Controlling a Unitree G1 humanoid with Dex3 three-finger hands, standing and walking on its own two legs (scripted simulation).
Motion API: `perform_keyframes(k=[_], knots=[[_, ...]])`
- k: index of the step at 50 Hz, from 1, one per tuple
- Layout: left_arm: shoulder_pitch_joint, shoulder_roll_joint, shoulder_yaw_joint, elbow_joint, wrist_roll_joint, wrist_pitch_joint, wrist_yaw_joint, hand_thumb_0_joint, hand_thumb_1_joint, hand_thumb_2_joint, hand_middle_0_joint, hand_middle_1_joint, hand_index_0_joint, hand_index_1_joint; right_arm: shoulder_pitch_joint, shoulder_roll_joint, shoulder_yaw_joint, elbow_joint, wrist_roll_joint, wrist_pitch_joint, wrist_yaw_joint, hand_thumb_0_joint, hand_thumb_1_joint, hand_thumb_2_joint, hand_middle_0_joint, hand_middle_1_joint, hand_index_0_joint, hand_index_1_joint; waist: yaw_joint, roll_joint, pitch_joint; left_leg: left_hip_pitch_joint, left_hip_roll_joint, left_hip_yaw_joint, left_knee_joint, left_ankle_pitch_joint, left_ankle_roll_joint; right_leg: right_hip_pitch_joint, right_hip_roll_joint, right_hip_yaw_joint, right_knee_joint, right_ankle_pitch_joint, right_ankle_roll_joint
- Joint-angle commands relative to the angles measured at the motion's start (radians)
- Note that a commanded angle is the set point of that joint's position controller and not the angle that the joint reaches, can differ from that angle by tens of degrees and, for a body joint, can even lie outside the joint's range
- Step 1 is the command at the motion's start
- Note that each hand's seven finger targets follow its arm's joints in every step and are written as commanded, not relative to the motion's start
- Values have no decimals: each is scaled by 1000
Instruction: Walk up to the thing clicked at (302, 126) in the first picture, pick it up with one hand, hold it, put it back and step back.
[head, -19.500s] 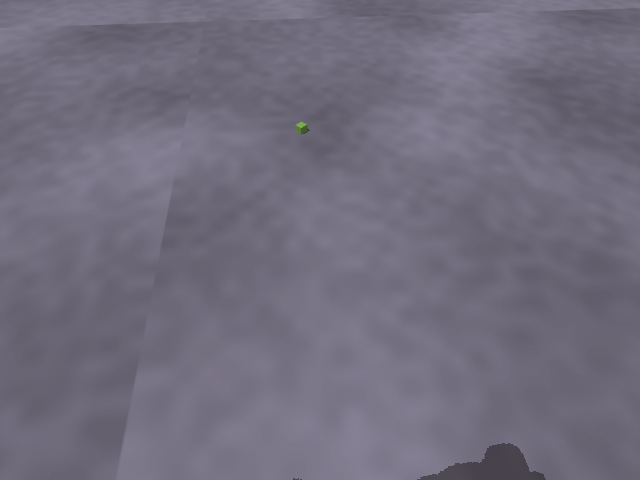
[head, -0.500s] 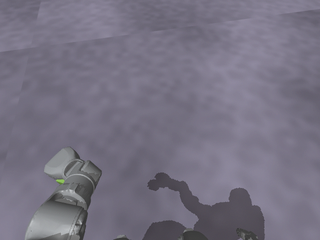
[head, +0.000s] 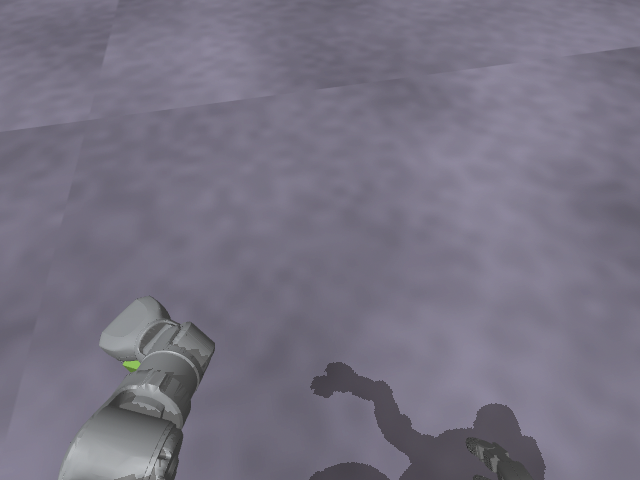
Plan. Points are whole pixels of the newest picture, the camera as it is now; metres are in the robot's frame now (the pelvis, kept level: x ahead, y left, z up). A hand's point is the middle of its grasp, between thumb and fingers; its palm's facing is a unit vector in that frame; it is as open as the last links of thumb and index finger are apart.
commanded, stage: hold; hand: left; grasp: from above
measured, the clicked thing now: (150, 357) +0.32 +0.25 -0.09
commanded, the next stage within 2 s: crouch in 1.44 s
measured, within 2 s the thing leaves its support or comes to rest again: neither
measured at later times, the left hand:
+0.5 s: hand (159, 344) +0.31 +0.21 -0.03, palm faces -0.22 -0.37 -0.90, open 5.4 cm
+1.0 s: hand (152, 350) +0.30 +0.22 -0.02, palm faces -0.21 -0.38 -0.90, open 5.2 cm
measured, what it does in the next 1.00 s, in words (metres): stands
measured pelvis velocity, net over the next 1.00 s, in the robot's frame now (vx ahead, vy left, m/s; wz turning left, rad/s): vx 0.00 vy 0.00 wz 0.00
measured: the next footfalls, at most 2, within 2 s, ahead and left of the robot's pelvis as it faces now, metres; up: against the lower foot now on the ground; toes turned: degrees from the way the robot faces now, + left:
none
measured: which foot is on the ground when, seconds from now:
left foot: down 0.00-1.00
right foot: down 0.00-1.00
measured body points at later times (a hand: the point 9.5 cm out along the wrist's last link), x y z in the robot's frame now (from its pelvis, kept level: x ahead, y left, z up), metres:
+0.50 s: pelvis +0.00 +0.00 +0.01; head +0.02 -0.02 +0.46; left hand +0.32 +0.23 +0.02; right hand +0.15 -0.24 -0.11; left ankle +0.01 +0.14 -0.72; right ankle +0.01 -0.12 -0.72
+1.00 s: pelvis +0.00 +0.00 +0.01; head +0.00 -0.03 +0.46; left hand +0.31 +0.23 +0.03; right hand +0.17 -0.23 -0.10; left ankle +0.01 +0.14 -0.72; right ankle +0.01 -0.12 -0.72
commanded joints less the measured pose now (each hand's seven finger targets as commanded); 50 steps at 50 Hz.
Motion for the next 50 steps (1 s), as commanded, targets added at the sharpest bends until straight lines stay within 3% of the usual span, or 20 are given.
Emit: perform_keyframes(k=[1,3,4,6,9,12,14,16,21,27,28,30,32,40,41,42,43,45,47,50], knots=[[-375,149,-6,-144,47,12,28,0,727,416,-994,-704,-1054,-639,-44,-133,-41,-104,12,-37,-2,0,-919,-908,199,300,199,300,-1,-67,-281,129,-61,15,-97,247,33,190,51,6,-107,294,-4],[-388,137,-16,-166,48,13,23,0,726,449,-1004,-699,-1054,-644,-53,-133,-40,-110,14,-34,0,0,-918,-908,199,300,199,300,-9,-57,-289,146,-63,19,-95,247,35,193,48,13,-121,306,0],[-379,155,-6,-167,48,15,21,0,715,434,-994,-706,-1048,-647,-54,-132,-42,-110,14,-34,2,0,-920,-908,199,300,199,300,6,-61,-283,142,-64,20,-102,249,33,207,49,9,-118,298,-3],[-388,137,-21,-187,53,18,18,0,734,440,-1012,-697,-1064,-641,-61,-128,-36,-112,13,-34,4,0,-920,-909,199,300,199,300,-7,-63,-284,150,-62,16,-106,254,35,202,49,12,-124,311,-1],[-371,149,-12,-168,52,26,13,0,738,425,-1008,-703,-1066,-640,-69,-129,-39,-114,13,-32,8,0,-920,-909,199,300,199,300,9,-59,-270,150,-63,19,-118,256,32,221,49,13,-129,302,-4],[-382,124,-28,-197,54,29,5,0,723,437,-996,-707,-1052,-646,-87,-124,-36,-124,13,-30,11,0,-919,-908,199,300,199,300,-1,-71,-280,175,-59,16,-127,266,33,227,51,14,-135,310,-3],[-368,151,-17,-203,55,33,4,0,725,431,-998,-709,-1056,-647,-85,-125,-34,-128,15,-29,12,0,-920,-908,199,300,199,300,16,-62,-276,169,-63,21,-128,269,35,239,47,14,-141,316,-5],[-375,130,-35,-225,57,38,1,0,712,437,-993,-703,-1048,-644,-98,-121,-30,-134,18,-30,11,0,-921,-909,199,300,199,300,3,-78,-283,189,-63,18,-133,280,38,248,49,13,-147,341,0],[-372,131,-42,-245,59,52,-8,0,711,439,-986,-712,-1044,-650,-114,-119,-26,-140,20,-32,12,0,-920,-909,199,300,199,300,15,-59,-260,195,-63,18,-157,257,37,249,51,10,-167,289,-6],[-360,149,-35,-259,67,72,-19,0,695,445,-992,-690,-1041,-636,-135,-117,-25,-143,20,-31,16,0,-920,-909,199,300,199,300,25,-51,-270,210,-62,22,-164,292,35,271,49,16,-168,324,-6],[-347,120,-50,-262,68,77,-24,0,700,452,-988,-701,-1039,-646,-140,-112,-22,-146,21,-32,16,0,-920,-909,199,300,199,300,19,-60,-262,212,-62,18,-169,286,37,265,49,15,-173,318,-5],[-347,143,-38,-258,71,79,-24,0,703,438,-995,-689,-1046,-633,-141,-117,-26,-145,19,-32,17,0,-919,-909,199,300,199,300,29,-55,-253,211,-62,23,-171,276,36,264,50,16,-179,300,-6],[-340,120,-55,-277,68,82,-29,0,720,421,-991,-694,-1051,-630,-155,-109,-20,-150,21,-36,18,0,-919,-909,199,300,199,300,26,-59,-243,211,-62,20,-180,265,37,268,49,12,-186,286,-7],[-332,150,-51,-324,76,92,-50,0,744,451,-1034,-666,-1080,-618,-176,-106,-17,-159,26,-39,17,0,-919,-909,199,300,199,300,33,-70,-267,233,-62,22,-185,291,41,293,47,19,-194,322,-1],[-313,167,-41,-317,78,94,-50,0,752,427,-1024,-673,-1078,-615,-176,-107,-20,-158,25,-37,18,0,-918,-909,199,300,199,300,47,-60,-252,226,-65,26,-189,286,39,293,46,18,-199,308,-2],[-297,124,-63,-305,75,100,-55,0,728,437,-1015,-665,-1064,-612,-180,-101,-15,-158,26,-41,17,0,-918,-909,199,300,199,300,28,-70,-229,223,-62,23,-192,272,39,279,48,17,-203,292,-2],[-312,110,-71,-322,76,99,-59,0,738,419,-1016,-667,-1069,-610,-182,-98,-15,-157,27,-40,18,0,-918,-909,199,300,199,300,30,-75,-228,226,-64,23,-191,269,42,272,46,19,-210,294,0],[-311,149,-50,-347,79,98,-57,0,774,420,-1039,-667,-1095,-607,-182,-103,-20,-160,24,-42,19,0,-916,-908,199,300,199,300,42,-63,-253,229,-64,23,-195,274,41,291,45,20,-209,295,-2],[-318,120,-69,-353,74,104,-62,0,737,434,-1023,-660,-1071,-609,-189,-98,-15,-164,26,-42,18,0,-918,-909,199,300,199,300,31,-75,-249,239,-64,23,-192,282,44,283,44,21,-211,311,2],[-319,133,-58,-323,79,104,-60,0,758,424,-1032,-662,-1085,-605,-185,-98,-16,-157,25,-45,18,0,-917,-908,199,300,199,300,33,-68,-238,230,-62,23,-198,273,41,280,44,22,-209,296,-1]])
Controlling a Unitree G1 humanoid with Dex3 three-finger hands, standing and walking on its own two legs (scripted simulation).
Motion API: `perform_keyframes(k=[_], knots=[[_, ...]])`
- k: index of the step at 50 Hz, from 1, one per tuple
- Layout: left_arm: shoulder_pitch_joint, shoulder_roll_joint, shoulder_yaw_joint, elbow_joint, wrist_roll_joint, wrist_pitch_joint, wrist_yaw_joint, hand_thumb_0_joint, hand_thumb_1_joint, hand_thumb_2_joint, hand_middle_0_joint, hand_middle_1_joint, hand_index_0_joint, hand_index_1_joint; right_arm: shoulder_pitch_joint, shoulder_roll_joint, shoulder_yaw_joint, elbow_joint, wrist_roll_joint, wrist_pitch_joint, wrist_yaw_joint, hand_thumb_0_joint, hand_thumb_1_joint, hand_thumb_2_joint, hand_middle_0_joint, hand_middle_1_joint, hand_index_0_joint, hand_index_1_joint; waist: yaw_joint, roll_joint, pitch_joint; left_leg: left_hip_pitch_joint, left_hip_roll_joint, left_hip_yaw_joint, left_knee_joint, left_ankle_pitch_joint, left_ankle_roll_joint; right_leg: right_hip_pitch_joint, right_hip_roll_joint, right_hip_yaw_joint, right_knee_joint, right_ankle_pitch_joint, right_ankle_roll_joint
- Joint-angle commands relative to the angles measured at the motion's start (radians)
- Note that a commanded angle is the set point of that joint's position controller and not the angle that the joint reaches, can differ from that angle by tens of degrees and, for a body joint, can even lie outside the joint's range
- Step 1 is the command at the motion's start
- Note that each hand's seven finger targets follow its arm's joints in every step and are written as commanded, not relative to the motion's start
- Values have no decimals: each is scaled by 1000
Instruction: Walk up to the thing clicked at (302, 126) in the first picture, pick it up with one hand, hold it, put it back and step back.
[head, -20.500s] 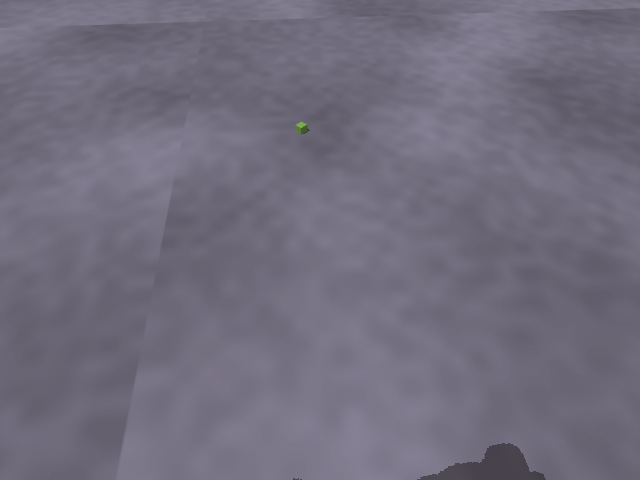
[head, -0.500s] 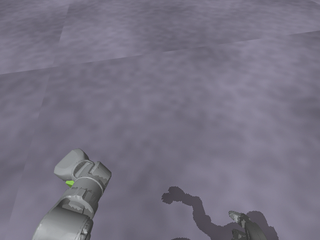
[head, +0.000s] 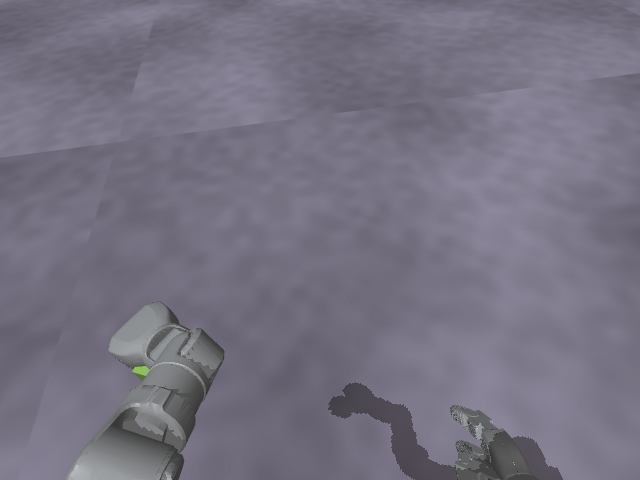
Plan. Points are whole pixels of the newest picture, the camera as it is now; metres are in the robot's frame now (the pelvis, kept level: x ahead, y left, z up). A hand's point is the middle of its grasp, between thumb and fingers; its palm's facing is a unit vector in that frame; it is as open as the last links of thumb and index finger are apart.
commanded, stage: hold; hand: left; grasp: from above
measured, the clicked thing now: (160, 364) +0.30 +0.25 -0.07
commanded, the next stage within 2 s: crouch in 0.44 s
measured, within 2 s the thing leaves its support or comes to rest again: neither
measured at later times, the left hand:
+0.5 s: hand (168, 355) +0.30 +0.22 -0.03, palm faces -0.21 -0.38 -0.90, open 4.9 cm
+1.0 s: hand (183, 386) +0.29 +0.23 -0.13, palm faces -0.32 -0.31 -0.90, open 5.4 cm
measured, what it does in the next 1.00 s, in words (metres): stands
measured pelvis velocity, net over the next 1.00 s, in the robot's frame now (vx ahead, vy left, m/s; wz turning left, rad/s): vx -0.02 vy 0.00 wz -0.01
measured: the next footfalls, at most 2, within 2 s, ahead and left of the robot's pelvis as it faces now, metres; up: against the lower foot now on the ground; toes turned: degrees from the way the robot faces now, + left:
none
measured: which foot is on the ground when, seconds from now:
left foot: down 0.00-1.00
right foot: down 0.00-1.00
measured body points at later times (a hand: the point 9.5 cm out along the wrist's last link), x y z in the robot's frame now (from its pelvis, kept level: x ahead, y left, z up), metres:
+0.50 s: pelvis +0.00 +0.00 +0.00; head +0.00 -0.02 +0.45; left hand +0.31 +0.24 +0.02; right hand +0.16 -0.23 -0.11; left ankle +0.00 +0.14 -0.73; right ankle +0.00 -0.12 -0.73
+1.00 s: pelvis -0.02 +0.00 -0.03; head +0.04 +0.01 +0.41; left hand +0.31 +0.24 -0.08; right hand +0.10 -0.26 -0.15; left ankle +0.00 +0.14 -0.73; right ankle +0.00 -0.12 -0.73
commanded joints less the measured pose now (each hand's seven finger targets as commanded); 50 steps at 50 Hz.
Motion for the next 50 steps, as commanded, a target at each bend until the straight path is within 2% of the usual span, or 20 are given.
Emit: perform_keyframes(k=[1,4,6,9,11,17,18,19,21,22,26,27,29,33,36,38,40,43,46,50], knots=[[-388,122,-4,-148,61,-3,35,0,758,428,-1024,-676,-1080,-617,-120,-105,-34,-131,11,-52,-9,0,-917,-909,199,300,199,300,-13,-88,-236,68,-59,17,-59,209,42,123,44,15,-89,236,0],[-403,168,17,-155,72,-6,39,0,767,432,-1032,-670,-1086,-612,-118,-108,-36,-128,11,-54,-8,0,-915,-908,199,300,199,300,-7,-72,-261,74,-61,20,-60,203,42,129,41,21,-92,226,-1],[-398,133,2,-154,71,-4,39,0,790,449,-1063,-659,-1110,-608,-124,-102,-36,-130,11,-56,-8,0,-916,-909,199,300,199,300,-8,-66,-257,79,-56,16,-65,209,39,127,45,16,-86,224,-4],[-407,163,17,-147,70,-6,41,0,795,413,-1059,-651,-1114,-592,-117,-106,-40,-131,10,-53,-8,0,-916,-908,199,300,199,300,0,-67,-262,77,-56,17,-62,220,38,135,46,16,-83,234,-4],[-423,144,8,-159,72,-10,36,0,779,410,-1049,-650,-1103,-591,-120,-102,-38,-129,10,-54,-8,0,-917,-909,199,300,199,300,-13,-76,-274,81,-55,15,-60,228,41,130,44,20,-83,251,-2],[-391,145,7,-157,63,-5,31,0,791,389,-1064,-629,-1118,-571,-115,-106,-40,-135,14,-56,-11,0,-917,-909,199,300,199,300,3,-64,-263,80,-56,20,-71,222,40,139,47,14,-89,232,-8],[-400,151,10,-142,65,-4,30,0,785,392,-1070,-613,-1119,-560,-113,-106,-40,-129,13,-54,-11,0,-917,-909,199,300,199,300,0,-64,-260,80,-53,19,-72,224,38,133,48,16,-86,231,-9],[-403,119,-5,-137,62,-4,28,0,791,395,-1071,-616,-1121,-563,-116,-103,-39,-129,14,-57,-11,0,-916,-909,199,300,199,300,-12,-82,-252,79,-52,15,-71,226,40,130,50,13,-88,238,-7],[-398,151,14,-129,65,-4,33,0,760,400,-1058,-608,-1102,-560,-111,-107,-42,-129,12,-56,-10,0,-916,-909,199,300,199,300,-2,-84,-253,74,-56,19,-67,227,42,135,46,17,-93,243,-5],[-404,131,4,-157,61,-6,31,0,779,394,-1063,-617,-1111,-566,-119,-103,-42,-132,13,-56,-10,0,-916,-909,199,300,199,300,-7,-89,-271,81,-58,20,-64,226,45,136,43,20,-96,251,-2],[-401,149,14,-130,70,-2,39,0,763,392,-1056,-602,-1102,-553,-109,-108,-44,-125,11,-57,-9,0,-915,-909,199,300,199,300,0,-74,-253,75,-56,22,-69,223,40,137,46,16,-96,236,-7],[-390,120,0,-135,73,-5,41,0,798,472,-1119,-570,-1144,-543,-115,-103,-43,-127,12,-58,-8,0,-907,-913,200,301,200,301,-7,-88,-249,77,-55,20,-68,220,41,135,46,15,-96,235,-5],[-370,162,21,-118,76,-6,45,0,790,386,-1039,-617,-1136,-522,-104,-111,-48,-125,12,-58,-9,0,-887,-898,200,300,201,300,8,-84,-254,67,-58,24,-68,216,41,142,44,18,-98,230,-5],[-374,117,8,-100,70,-30,53,0,766,350,-1033,-570,-1125,-479,-83,-106,-50,-119,8,-56,-9,0,-888,-897,200,300,201,300,-15,-107,-239,61,-51,19,-61,229,42,118,44,18,-89,250,-7],[-367,132,28,-22,72,-60,65,0,720,351,-1017,-555,-1101,-472,-55,-112,-57,-105,5,-55,-11,0,-889,-898,200,300,201,300,-27,-113,-226,36,-51,22,-47,206,42,94,40,26,-84,227,-8],[-400,140,35,4,75,-90,81,0,730,335,-1015,-548,-1103,-461,-31,-114,-60,-91,2,-60,-14,0,-888,-897,200,300,201,300,-32,-92,-223,20,-47,22,-38,198,39,66,42,27,-72,215,-12],[-391,104,29,67,80,-116,99,0,698,354,-1000,-542,-1082,-462,-4,-113,-63,-87,-1,-61,-15,0,-888,-897,200,300,200,300,-55,-122,-209,-9,-44,19,-16,182,41,35,43,23,-56,207,-11],[-436,128,70,144,87,-166,156,0,668,356,-984,-519,-1060,-445,35,-121,-81,-60,-16,-68,-14,0,-885,-896,200,300,200,300,-61,-87,-230,-92,-41,26,62,174,32,-36,41,33,8,205,-15],[-454,107,102,242,105,-216,219,0,613,386,-984,-479,-1036,-430,65,-121,-98,-41,-40,-75,-5,0,-887,-896,200,300,200,300,-95,-90,-288,-218,-36,24,208,165,24,-176,42,40,146,212,-17],[-488,142,188,368,113,-268,313,0,615,392,-1018,-442,-1056,-407,77,-125,-121,-35,-72,-81,26,0,-887,-897,200,300,200,300,-90,-60,-377,-421,-31,18,403,138,8,-352,47,39,342,198,-26]])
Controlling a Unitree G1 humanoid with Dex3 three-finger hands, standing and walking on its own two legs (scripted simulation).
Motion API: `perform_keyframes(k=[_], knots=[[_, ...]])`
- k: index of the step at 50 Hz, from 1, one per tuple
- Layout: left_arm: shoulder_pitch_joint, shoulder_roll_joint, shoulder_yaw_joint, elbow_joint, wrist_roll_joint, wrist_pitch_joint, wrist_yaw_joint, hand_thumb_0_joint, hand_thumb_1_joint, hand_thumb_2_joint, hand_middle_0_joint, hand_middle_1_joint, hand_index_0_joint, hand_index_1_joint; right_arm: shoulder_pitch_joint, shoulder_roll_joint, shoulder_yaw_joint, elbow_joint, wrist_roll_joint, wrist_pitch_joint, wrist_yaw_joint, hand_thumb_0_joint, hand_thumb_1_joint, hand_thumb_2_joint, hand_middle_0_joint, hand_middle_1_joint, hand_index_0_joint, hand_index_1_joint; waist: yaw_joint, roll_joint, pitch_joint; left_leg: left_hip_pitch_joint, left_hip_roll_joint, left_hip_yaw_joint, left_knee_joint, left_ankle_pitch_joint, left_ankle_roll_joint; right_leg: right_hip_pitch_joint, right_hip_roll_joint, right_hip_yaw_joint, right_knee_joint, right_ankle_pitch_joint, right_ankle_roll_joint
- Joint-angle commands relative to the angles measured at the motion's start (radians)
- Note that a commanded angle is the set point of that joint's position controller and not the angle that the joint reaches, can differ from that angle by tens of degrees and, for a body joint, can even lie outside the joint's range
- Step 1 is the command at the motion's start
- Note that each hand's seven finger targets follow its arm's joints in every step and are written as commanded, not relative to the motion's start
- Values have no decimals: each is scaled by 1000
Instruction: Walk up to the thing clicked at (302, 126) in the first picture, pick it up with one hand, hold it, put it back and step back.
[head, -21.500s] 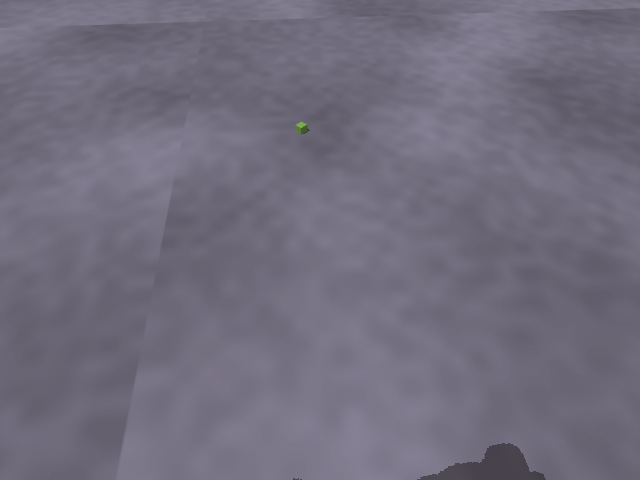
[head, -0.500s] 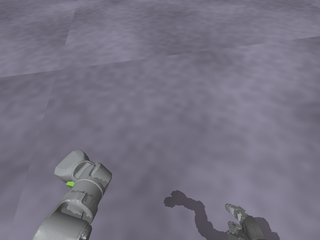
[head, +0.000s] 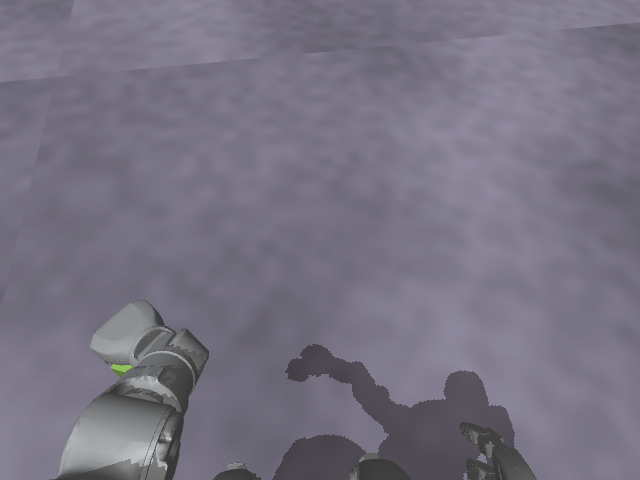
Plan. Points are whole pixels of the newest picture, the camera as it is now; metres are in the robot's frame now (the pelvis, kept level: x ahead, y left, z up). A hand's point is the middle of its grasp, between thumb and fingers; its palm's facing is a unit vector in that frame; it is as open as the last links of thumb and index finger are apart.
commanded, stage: crouch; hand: left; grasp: from above
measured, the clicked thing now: (138, 360) +0.31 +0.26 -0.13
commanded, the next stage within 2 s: lower in 1.62 s
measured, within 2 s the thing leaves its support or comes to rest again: neither
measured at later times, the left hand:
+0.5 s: hand (192, 366) +0.36 +0.23 -0.35, palm faces -0.19 -0.34 -0.92, open 5.7 cm
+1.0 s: hand (208, 375) +0.38 +0.23 -0.49, palm faces -0.24 -0.35 -0.90, open 5.2 cm
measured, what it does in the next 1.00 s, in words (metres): lowers itself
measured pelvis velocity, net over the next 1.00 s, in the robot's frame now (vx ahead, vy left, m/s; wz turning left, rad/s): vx -0.08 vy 0.01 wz -0.05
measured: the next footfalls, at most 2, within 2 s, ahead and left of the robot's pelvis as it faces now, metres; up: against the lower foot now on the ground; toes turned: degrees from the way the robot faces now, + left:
none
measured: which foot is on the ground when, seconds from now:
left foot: down 0.00-1.00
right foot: down 0.00-1.00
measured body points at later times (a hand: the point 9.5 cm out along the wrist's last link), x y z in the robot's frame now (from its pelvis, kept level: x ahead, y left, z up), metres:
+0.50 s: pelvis -0.07 +0.01 -0.22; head +0.12 +0.02 +0.19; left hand +0.37 +0.24 -0.29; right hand -0.02 -0.26 -0.36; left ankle +0.02 +0.14 -0.70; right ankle +0.02 -0.12 -0.70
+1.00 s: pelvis -0.08 +0.01 -0.35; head +0.14 +0.01 +0.04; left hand +0.40 +0.24 -0.44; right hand -0.08 -0.26 -0.48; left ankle +0.01 +0.14 -0.70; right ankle +0.02 -0.12 -0.70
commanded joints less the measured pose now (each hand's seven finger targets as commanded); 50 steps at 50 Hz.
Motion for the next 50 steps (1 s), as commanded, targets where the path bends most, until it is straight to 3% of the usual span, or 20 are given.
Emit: perform_keyframes(k=[1,4,7,9,10,12,13,15,16,20,28,31,34,41,43,45,46,47,48,50], knots=[[-371,148,73,11,54,-59,136,0,627,379,-1031,-428,-1069,-393,31,-135,-66,-54,-24,-33,22,0,-888,-897,200,300,200,300,-34,12,-352,-94,-48,19,153,216,10,-35,39,29,119,259,-23],[-452,176,126,47,35,-89,195,0,655,354,-1062,-385,-1097,-353,26,-145,-75,-49,-46,-36,38,0,-889,-898,200,300,200,300,-44,40,-404,-226,-49,6,260,153,9,-165,43,21,211,198,-28],[-542,199,147,39,14,-127,231,0,636,310,-1054,-359,-1091,-326,20,-168,-83,-42,-57,-42,46,0,-894,-899,200,300,200,300,-92,36,-500,-353,-49,-1,379,75,11,-292,50,19,309,128,-22],[-589,263,175,40,13,-143,248,0,623,280,-1030,-370,-1077,-326,13,-178,-76,-34,-60,-39,48,0,-896,-900,200,300,200,300,-94,76,-557,-426,-51,-5,452,28,12,-357,51,19,369,61,-20],[-645,218,142,0,2,-156,245,0,605,267,-1018,-365,-1066,-320,18,-173,-75,-37,-61,-44,50,0,-897,-900,200,300,200,300,-124,69,-609,-432,-47,-12,480,19,9,-389,56,7,401,45,-18],[-660,317,195,47,6,-165,254,0,609,256,-1012,-402,-1070,-346,29,-188,-72,-12,-62,-43,49,0,-900,-902,200,300,200,300,-123,103,-640,-484,-40,-17,530,-24,5,-449,54,-5,449,-11,-13],[-694,317,186,17,5,-172,251,0,618,235,-1015,-385,-1075,-326,43,-194,-73,3,-68,-43,45,0,-899,-902,200,300,200,300,-139,120,-674,-485,-38,-20,545,-36,3,-473,54,-13,471,-28,-15],[-704,372,218,58,7,-177,243,0,630,259,-1023,-410,-1083,-352,48,-200,-70,17,-73,-41,45,0,-901,-903,200,300,200,300,-135,152,-696,-526,-33,-22,589,-50,1,-517,51,-24,519,-46,-15],[-725,371,210,41,14,-182,236,0,620,260,-1022,-410,-1080,-354,59,-198,-69,26,-76,-40,44,0,-902,-904,200,300,200,300,-144,149,-732,-553,-32,-23,619,-50,2,-529,54,-25,542,-48,-14],[-693,422,241,126,32,-190,208,0,637,279,-1048,-384,-1095,-340,72,-190,-62,40,-86,-40,51,0,-903,-904,200,300,200,300,-148,168,-714,-672,-28,-24,733,-62,12,-630,49,-29,635,-57,-12],[-755,426,243,141,42,-231,164,0,688,247,-1068,-369,-1126,-314,102,-189,-59,45,-94,-61,81,0,-898,-902,200,300,200,300,-211,177,-679,-864,-29,-47,921,-163,28,-871,47,-37,794,-182,-6],[-786,494,263,118,67,-247,155,0,673,237,-1039,-385,-1105,-321,104,-195,-54,41,-95,-66,87,0,-896,-902,200,300,200,300,-205,213,-693,-882,-33,-58,954,-210,28,-938,44,-44,851,-230,-10],[-833,544,285,94,91,-259,147,0,668,258,-1055,-373,-1109,-321,122,-213,-49,38,-92,-67,90,0,-898,-903,200,300,200,300,-210,247,-744,-879,-28,-61,995,-209,28,-969,38,-53,906,-204,-11],[-810,520,285,200,127,-264,132,0,710,248,-1064,-396,-1132,-330,165,-239,-56,48,-105,-75,107,0,-898,-902,200,300,200,300,-228,235,-699,-975,-29,-51,1082,-205,37,-1041,34,-65,993,-170,-10],[-825,543,305,217,134,-275,136,0,696,273,-1081,-370,-1133,-320,187,-245,-54,49,-107,-77,111,0,-900,-903,200,300,200,300,-224,240,-703,-1005,-31,-49,1103,-182,35,-1040,32,-65,1020,-142,-10],[-850,551,316,199,137,-285,138,0,752,270,-1103,-393,-1165,-332,201,-240,-52,63,-118,-78,118,0,-899,-902,200,300,200,300,-232,236,-696,-1013,-30,-52,1126,-157,33,-1064,30,-72,1053,-116,-10],[-831,522,303,282,137,-280,134,0,776,292,-1121,-414,-1184,-352,193,-238,-47,55,-124,-80,123,0,-900,-902,200,300,200,300,-252,217,-651,-1039,-30,-47,1146,-174,38,-1079,32,-70,1059,-126,-9],[-878,542,312,252,141,-289,134,0,795,264,-1110,-437,-1189,-359,200,-235,-46,64,-135,-86,128,0,-900,-901,200,300,200,300,-269,194,-637,-1082,-35,-36,1177,-184,46,-1078,37,-67,1056,-137,-4],[-894,582,338,249,142,-298,142,0,804,273,-1112,-448,-1193,-368,212,-249,-50,69,-136,-89,132,0,-900,-901,200,300,200,300,-256,195,-639,-1091,-37,-36,1186,-186,48,-1094,33,-64,1064,-144,-3],[-839,591,352,306,152,-303,158,0,818,268,-1141,-414,-1213,-343,202,-259,-49,64,-136,-91,141,0,-902,-902,200,300,200,300,-233,209,-643,-1110,-40,-31,1192,-200,46,-1108,32,-64,1079,-169,-3]])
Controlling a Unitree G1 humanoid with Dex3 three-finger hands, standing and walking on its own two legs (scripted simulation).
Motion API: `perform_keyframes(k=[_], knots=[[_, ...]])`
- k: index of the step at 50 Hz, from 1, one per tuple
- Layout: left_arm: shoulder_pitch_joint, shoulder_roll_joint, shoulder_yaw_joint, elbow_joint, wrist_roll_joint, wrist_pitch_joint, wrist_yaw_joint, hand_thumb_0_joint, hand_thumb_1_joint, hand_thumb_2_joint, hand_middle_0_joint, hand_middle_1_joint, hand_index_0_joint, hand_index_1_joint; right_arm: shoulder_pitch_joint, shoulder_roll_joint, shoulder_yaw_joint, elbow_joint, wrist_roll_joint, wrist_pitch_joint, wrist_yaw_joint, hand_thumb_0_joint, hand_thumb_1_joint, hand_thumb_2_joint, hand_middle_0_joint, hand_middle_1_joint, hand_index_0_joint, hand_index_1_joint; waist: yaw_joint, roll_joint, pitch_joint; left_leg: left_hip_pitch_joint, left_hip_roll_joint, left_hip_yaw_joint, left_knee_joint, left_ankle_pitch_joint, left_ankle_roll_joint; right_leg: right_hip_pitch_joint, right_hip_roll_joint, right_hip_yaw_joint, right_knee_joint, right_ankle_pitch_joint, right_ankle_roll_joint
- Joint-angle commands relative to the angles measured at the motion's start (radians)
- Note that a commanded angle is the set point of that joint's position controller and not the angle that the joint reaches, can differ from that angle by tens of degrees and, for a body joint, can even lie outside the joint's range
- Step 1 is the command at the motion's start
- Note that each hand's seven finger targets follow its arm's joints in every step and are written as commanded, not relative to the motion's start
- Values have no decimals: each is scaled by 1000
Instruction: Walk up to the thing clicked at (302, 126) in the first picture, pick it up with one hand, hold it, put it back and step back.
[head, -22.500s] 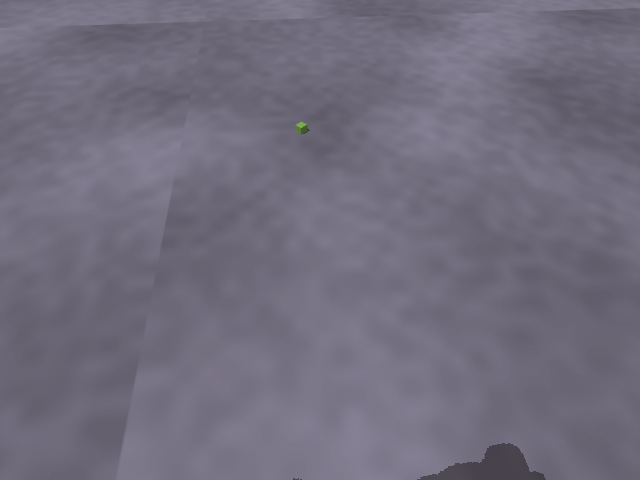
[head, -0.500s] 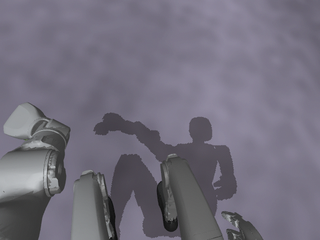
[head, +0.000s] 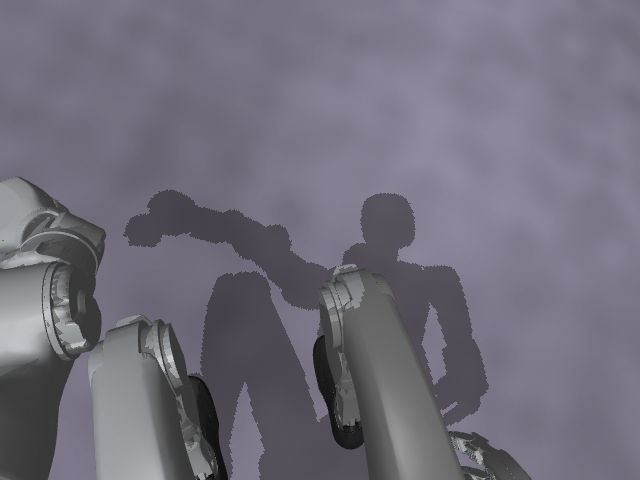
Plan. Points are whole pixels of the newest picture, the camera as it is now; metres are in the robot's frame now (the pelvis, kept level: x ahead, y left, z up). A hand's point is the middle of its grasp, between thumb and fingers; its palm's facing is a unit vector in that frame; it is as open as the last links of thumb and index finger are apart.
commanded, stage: crouch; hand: left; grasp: from above
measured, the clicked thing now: (46, 240) +0.46 +0.27 -0.17
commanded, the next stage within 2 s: lower in 0.62 s
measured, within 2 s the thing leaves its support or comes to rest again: neither
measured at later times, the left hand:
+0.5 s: hand (70, 233) +0.47 +0.24 -0.20, palm faces -0.21 -0.36 -0.91, open 4.5 cm
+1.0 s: hand (79, 238) +0.47 +0.25 -0.23, palm faces -0.24 -0.35 -0.90, open 4.5 cm
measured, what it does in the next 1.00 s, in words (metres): lowers itself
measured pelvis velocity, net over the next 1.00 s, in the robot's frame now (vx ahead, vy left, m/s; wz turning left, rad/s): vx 0.00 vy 0.00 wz -0.06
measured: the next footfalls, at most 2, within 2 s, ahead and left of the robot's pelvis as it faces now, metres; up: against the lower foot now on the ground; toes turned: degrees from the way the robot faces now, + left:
none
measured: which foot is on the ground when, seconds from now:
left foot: down 0.00-1.00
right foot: down 0.00-1.00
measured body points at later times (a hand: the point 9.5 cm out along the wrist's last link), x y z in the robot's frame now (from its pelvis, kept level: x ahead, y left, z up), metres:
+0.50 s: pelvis +0.00 +0.00 -0.05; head +0.25 +0.01 +0.33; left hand +0.48 +0.26 -0.15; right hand -0.01 -0.26 -0.17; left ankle +0.09 +0.13 -0.35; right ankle +0.11 -0.12 -0.35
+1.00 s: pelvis +0.00 +0.00 -0.06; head +0.25 +0.03 +0.31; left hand +0.48 +0.26 -0.18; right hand -0.03 -0.26 -0.16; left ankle +0.09 +0.13 -0.35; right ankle +0.11 -0.12 -0.35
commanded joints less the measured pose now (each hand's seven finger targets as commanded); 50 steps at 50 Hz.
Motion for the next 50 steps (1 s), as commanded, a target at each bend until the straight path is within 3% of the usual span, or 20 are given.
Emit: perform_keyframes(k=[1,4,6,11,15,16,17,18,25,26,27,28,32,34,37,38,39,41,46,50], knots=[[-376,246,6,-95,51,-27,60,0,815,278,-1143,-424,-1214,-354,229,-215,-55,8,-3,-18,11,0,-904,-902,200,300,200,300,-39,148,-663,383,-40,78,-183,95,22,366,32,-64,-239,94,-16],[-398,241,-2,-29,57,-34,58,0,853,251,-1150,-447,-1235,-363,223,-216,-52,5,-20,-21,26,0,-904,-902,200,300,200,300,-61,114,-635,322,-42,90,-130,79,32,369,40,-61,-228,77,-10],[-419,302,37,-90,64,-50,68,0,846,270,-1151,-447,-1232,-367,255,-217,-52,16,-22,-23,34,0,-905,-901,200,300,200,300,-47,131,-684,344,-42,90,-123,116,28,387,35,-64,-211,112,-8],[-413,285,22,-40,91,-65,66,0,846,258,-1141,-457,-1227,-371,243,-233,-50,27,-40,-27,55,0,-906,-901,200,300,200,300,-67,168,-634,339,-39,75,-100,84,23,314,38,-90,-165,89,-14],[-408,319,56,-67,82,-73,82,0,882,276,-1169,-472,-1255,-386,267,-241,-46,32,-46,-28,70,0,-907,-901,200,300,200,300,-59,184,-669,349,-39,74,-91,127,17,341,39,-99,-146,133,-14],[-374,274,20,9,85,-61,76,0,889,274,-1170,-474,-1258,-387,244,-234,-39,23,-46,-29,74,0,-907,-901,200,300,200,300,-69,182,-629,334,-40,79,-78,113,23,329,41,-98,-144,124,-15],[-427,308,41,-85,90,-74,76,0,881,266,-1164,-467,-1252,-379,273,-233,-42,35,-49,-30,77,0,-907,-900,200,300,200,300,-86,177,-663,339,-39,77,-65,133,20,340,42,-100,-142,144,-12],[-409,325,55,-70,81,-78,80,0,860,304,-1175,-450,-1244,-382,279,-245,-43,35,-45,-27,79,0,-908,-902,200,300,200,300,-68,179,-657,324,-38,76,-69,144,20,351,43,-101,-140,154,-12],[-386,331,48,-49,99,-89,79,0,905,333,-1195,-504,-1272,-427,282,-238,-28,38,-50,-34,96,0,-911,-901,200,300,200,300,-90,178,-615,300,-43,72,-41,133,25,328,47,-108,-128,140,-16],[-363,336,54,-13,92,-89,80,0,892,317,-1178,-494,-1256,-417,278,-248,-29,40,-47,-32,97,0,-909,-901,200,300,200,300,-71,165,-614,278,-42,74,-39,123,27,333,50,-104,-132,125,-15],[-397,348,56,-55,93,-94,80,0,914,328,-1193,-505,-1273,-426,273,-228,-16,37,-51,-35,100,0,-910,-900,200,300,200,300,-95,153,-612,260,-47,75,-26,132,32,346,47,-103,-131,137,-11],[-365,342,49,-20,89,-92,79,0,900,316,-1194,-474,-1266,-402,272,-245,-28,48,-49,-34,101,0,-909,-900,200,300,200,300,-79,151,-594,255,-45,75,-31,119,33,343,49,-104,-130,121,-12],[-366,358,60,-28,96,-89,80,0,875,290,-1171,-468,-1248,-391,272,-248,-17,41,-52,-41,106,0,-910,-900,200,300,200,300,-84,172,-599,284,-43,58,-36,122,28,319,48,-116,-119,130,-16],[-365,324,26,3,102,-88,78,0,870,283,-1162,-472,-1241,-392,262,-255,-24,47,-53,-40,109,0,-910,-900,200,300,200,300,-96,198,-560,287,-43,53,-36,82,27,279,50,-121,-114,93,-21],[-375,350,56,-28,102,-98,95,0,817,303,-1166,-419,-1219,-367,280,-264,-21,40,-44,-40,111,0,-909,-900,200,300,199,300,-80,229,-604,330,-37,39,-54,121,16,276,50,-128,-98,131,-29],[-379,314,26,14,110,-93,90,0,825,297,-1164,-445,-1225,-385,269,-256,-16,50,-57,-42,114,0,-912,-901,200,300,199,300,-112,206,-544,303,-38,40,-35,102,21,253,48,-133,-93,123,-25],[-393,349,47,-22,124,-103,95,0,823,319,-1159,-453,-1218,-395,283,-249,-2,37,-53,-45,118,0,-910,-899,200,300,200,300,-115,212,-561,309,-37,35,-36,131,19,263,49,-134,-92,151,-25],[-408,335,37,16,112,-104,98,0,862,305,-1173,-451,-1240,-385,272,-255,0,52,-64,-48,120,0,-908,-898,200,300,200,300,-135,186,-505,279,-41,38,-12,114,27,248,46,-137,-93,139,-21],[-372,402,65,61,123,-115,122,0,844,260,-1155,-441,-1228,-369,272,-280,14,51,-66,-63,130,0,-909,-899,200,300,199,300,-118,211,-513,276,-42,30,-12,84,26,265,48,-143,-96,97,-22],[-407,389,45,60,128,-129,126,0,885,289,-1184,-460,-1256,-388,271,-294,23,39,-77,-70,143,0,-909,-899,200,300,199,300,-151,235,-480,284,-38,22,2,91,23,243,52,-156,-79,114,-25]])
